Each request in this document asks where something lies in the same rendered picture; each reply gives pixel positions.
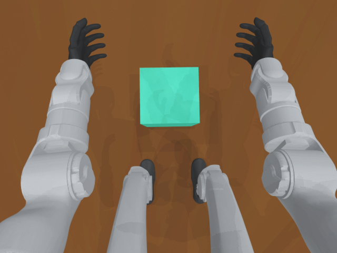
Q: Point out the robot left hand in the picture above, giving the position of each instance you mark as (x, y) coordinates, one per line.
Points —
(78, 48)

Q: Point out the robot left forearm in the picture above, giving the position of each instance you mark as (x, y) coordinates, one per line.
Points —
(68, 112)

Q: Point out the robot right forearm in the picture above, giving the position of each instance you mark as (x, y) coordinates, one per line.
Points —
(279, 110)

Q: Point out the robot right upper arm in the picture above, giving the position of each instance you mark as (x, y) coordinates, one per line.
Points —
(305, 183)

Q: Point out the carton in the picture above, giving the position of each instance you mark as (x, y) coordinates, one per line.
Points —
(169, 96)

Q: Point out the robot left upper arm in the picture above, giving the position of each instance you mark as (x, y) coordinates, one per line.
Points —
(53, 186)

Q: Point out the robot right hand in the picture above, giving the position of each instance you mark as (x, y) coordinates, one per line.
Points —
(262, 42)

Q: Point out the robot left thigh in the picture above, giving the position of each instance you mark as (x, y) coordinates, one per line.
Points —
(129, 228)

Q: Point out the left robot foot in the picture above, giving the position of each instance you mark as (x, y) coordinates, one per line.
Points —
(149, 166)

